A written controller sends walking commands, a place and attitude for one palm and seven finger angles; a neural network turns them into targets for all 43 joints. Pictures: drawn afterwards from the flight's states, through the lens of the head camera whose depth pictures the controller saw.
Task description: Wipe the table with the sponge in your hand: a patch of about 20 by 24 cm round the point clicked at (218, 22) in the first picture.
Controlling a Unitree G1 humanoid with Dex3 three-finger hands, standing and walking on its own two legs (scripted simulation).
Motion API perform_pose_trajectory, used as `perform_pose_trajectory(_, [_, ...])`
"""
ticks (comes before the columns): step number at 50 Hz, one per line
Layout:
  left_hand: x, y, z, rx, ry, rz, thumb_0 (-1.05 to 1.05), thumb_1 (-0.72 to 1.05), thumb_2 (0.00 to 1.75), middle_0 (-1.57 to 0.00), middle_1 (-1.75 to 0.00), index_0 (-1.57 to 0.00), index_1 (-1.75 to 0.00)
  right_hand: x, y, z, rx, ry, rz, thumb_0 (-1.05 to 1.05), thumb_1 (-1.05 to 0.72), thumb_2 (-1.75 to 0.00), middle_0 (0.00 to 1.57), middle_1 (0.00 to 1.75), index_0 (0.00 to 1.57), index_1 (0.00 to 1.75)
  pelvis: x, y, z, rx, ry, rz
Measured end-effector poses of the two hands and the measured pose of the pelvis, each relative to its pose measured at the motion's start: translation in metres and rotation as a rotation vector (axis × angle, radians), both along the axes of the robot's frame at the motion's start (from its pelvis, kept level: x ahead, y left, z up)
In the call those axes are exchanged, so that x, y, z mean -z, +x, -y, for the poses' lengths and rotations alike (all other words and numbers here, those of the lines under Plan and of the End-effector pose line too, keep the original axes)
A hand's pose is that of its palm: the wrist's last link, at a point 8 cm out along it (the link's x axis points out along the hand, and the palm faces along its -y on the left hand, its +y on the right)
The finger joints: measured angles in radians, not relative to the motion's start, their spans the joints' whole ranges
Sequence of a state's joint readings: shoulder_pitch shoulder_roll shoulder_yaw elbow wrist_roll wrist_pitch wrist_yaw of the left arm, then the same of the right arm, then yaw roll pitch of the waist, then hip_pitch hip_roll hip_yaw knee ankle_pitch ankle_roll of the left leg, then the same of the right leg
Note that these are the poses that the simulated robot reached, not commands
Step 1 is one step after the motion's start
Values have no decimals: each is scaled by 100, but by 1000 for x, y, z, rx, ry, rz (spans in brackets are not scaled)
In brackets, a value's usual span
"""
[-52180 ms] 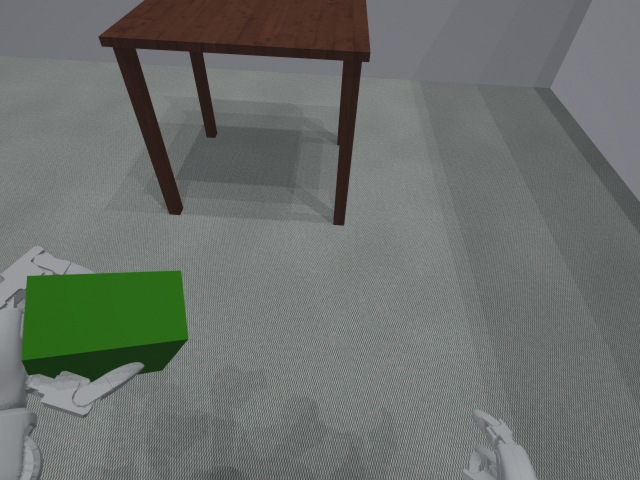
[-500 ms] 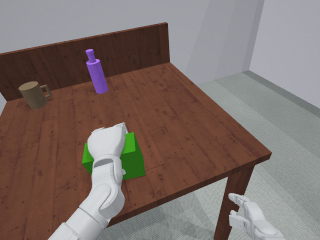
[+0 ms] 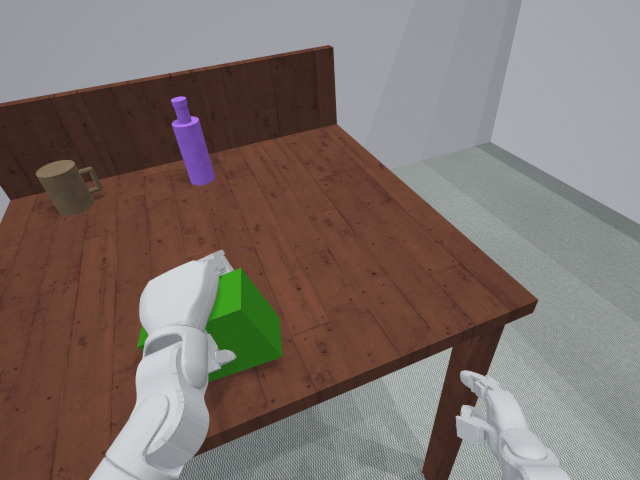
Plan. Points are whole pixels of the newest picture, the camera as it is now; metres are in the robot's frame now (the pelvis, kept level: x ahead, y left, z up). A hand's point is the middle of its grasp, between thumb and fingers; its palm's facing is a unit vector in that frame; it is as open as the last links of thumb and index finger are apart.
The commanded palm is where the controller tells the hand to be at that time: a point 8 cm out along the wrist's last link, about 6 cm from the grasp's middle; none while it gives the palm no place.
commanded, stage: slide back across to the middle lane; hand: left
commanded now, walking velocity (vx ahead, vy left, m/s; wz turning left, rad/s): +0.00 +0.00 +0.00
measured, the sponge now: (223, 337) +0.27 +0.17 +0.07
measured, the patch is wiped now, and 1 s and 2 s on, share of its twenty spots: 1.00 1.00 1.00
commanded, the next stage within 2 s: wipe forward along the middle lane in 0.10 s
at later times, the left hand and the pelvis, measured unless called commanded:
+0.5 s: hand (182, 315) +0.28 +0.22 +0.10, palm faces +0.08 -0.16 -0.98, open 10.4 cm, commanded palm +0.25 +0.24 +0.15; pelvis -0.01 +0.00 +0.00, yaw +1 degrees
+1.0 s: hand (176, 290) +0.33 +0.25 +0.10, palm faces -0.04 -0.07 -1.00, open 10.3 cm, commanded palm +0.31 +0.26 +0.13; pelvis -0.01 -0.01 +0.00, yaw +2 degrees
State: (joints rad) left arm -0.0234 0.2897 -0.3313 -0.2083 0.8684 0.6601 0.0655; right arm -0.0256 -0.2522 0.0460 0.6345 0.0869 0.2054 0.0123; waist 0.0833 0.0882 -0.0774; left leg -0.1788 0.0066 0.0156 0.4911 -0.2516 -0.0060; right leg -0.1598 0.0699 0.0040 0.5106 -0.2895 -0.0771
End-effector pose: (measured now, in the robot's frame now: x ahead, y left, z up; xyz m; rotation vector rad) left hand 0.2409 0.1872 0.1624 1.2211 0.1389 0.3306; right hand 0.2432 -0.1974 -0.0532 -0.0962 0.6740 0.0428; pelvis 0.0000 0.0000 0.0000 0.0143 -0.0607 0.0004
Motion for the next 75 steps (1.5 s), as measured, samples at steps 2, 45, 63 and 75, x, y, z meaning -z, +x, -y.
perform_pose_trajectory(2, [-1,-1,-3,-3,-5,1,-1,-51,106,-63,-138,-70,-131,-1,-1,0,3,-6,5,1,-90,-90,20,30,19,30,0,-1,0,2,0,2])
perform_pose_trajectory(45, [10,57,-55,-134,218,-220,-1,-55,106,-69,-132,-76,-126,28,-35,30,62,-95,-65,1,-90,-90,20,30,20,30,-1,-8,9,-33,-2,-50])
perform_pose_trajectory(63, [12,90,-72,-117,244,-266,0,-56,106,-70,-131,-77,-125,54,-89,57,144,-127,-221,1,-90,-90,20,30,20,30,-1,-9,11,-32,-7,-103])
perform_pose_trajectory(75, [11,103,-81,-110,261,-259,1,-57,106,-71,-131,-77,-125,56,-102,56,158,-134,-244,1,-90,-90,20,30,20,30,0,-14,7,-37,-12,-124])
